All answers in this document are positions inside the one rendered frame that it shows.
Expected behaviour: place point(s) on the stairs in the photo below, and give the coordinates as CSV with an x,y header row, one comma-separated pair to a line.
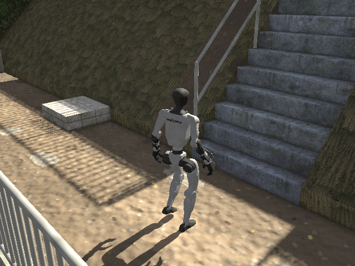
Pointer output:
x,y
278,115

